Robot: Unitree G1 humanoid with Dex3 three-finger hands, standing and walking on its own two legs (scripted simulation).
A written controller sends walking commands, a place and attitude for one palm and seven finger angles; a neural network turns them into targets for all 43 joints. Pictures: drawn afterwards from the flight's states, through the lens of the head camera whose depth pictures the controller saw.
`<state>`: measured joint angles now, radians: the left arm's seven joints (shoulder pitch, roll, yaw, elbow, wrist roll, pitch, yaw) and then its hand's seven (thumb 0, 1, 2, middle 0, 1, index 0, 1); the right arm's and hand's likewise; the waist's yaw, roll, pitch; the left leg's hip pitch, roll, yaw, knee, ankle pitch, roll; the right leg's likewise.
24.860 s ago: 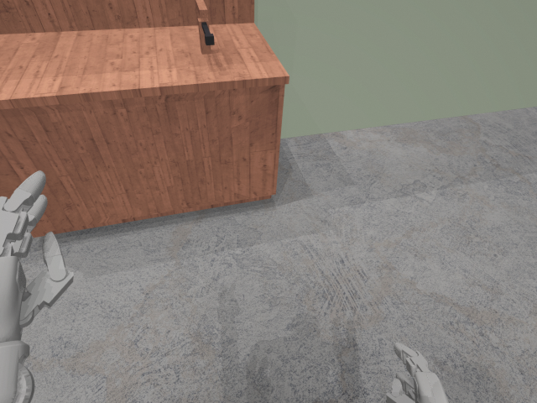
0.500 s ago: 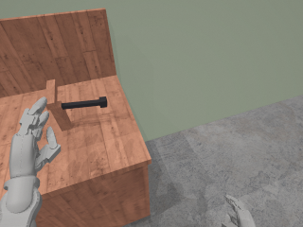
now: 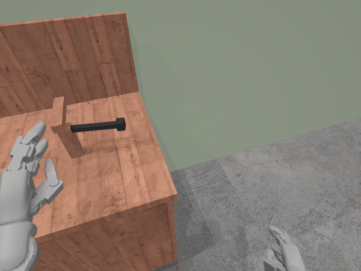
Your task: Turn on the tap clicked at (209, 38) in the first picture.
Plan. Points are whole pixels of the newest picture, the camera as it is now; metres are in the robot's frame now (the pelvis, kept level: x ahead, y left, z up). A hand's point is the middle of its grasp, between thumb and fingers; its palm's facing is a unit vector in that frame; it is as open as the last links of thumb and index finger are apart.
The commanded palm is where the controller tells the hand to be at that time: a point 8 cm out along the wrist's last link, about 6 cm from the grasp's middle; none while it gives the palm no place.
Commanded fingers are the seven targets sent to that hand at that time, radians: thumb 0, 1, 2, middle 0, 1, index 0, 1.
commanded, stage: step back with the hand held close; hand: left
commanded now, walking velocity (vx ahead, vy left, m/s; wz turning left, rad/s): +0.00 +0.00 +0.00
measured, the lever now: (120, 124) +0.49 +0.25 +0.04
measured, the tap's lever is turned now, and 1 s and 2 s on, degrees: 79 79 79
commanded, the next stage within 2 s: stop stepping back and stand still in 1.10 s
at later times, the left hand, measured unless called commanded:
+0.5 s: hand (29, 208) +0.16 +0.27 +0.16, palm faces +0.40 -0.81 -0.43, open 7.4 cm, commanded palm +0.11 +0.30 +0.17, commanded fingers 0.00 0.90 0.90 -0.20 -0.30 -0.20 -0.30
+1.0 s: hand out of the picture +0.03 +0.29 +0.16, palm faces +0.50 -0.78 -0.38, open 7.4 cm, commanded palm -0.01 +0.32 +0.17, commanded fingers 0.00 0.90 0.90 -0.20 -0.30 -0.20 -0.30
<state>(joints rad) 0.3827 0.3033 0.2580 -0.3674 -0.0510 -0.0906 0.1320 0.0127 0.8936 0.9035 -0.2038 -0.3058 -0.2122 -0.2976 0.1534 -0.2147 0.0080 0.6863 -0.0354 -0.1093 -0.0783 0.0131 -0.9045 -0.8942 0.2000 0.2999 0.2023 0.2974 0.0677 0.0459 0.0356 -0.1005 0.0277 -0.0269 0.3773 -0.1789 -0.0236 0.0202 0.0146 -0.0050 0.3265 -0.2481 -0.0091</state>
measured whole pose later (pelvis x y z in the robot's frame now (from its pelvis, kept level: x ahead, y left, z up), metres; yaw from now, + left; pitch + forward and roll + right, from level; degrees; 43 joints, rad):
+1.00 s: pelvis -0.14 +0.03 -0.01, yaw +5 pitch +1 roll -1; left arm 0.51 0.36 0.31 -0.51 -0.05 -0.14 0.15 0.01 0.89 0.90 -0.21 -0.31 -0.22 -0.30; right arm 0.16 -0.21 -0.01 0.64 0.00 -0.02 -0.09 0.01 -0.90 -0.89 0.20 0.30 0.20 0.30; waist 0.06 0.03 -0.04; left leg -0.37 -0.02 0.03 0.58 -0.17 0.02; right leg -0.25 0.07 0.05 0.51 -0.27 -0.01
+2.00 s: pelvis -0.33 +0.00 -0.01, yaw +1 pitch -2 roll +2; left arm 0.41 0.31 0.30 -0.34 -0.04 -0.17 0.16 0.01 0.89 0.90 -0.20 -0.31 -0.21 -0.30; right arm 0.26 -0.22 -0.01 0.69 0.00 -0.09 -0.07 0.01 -0.90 -0.89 0.20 0.30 0.20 0.30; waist 0.02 0.00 -0.01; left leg -0.35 0.02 0.05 0.69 -0.28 0.02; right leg -0.13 0.02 -0.05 0.49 -0.32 -0.06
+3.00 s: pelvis -0.35 +0.04 +0.00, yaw +0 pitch -1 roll -2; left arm 0.46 0.35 0.29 -0.45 -0.05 -0.13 0.17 0.01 0.89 0.90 -0.21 -0.31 -0.21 -0.30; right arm 0.19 -0.20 0.01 0.62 -0.01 -0.09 -0.08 0.01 -0.90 -0.89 0.20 0.30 0.20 0.30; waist 0.01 0.02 0.00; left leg -0.28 0.02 0.05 0.43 -0.14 0.03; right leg -0.12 0.03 -0.03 0.36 -0.22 0.00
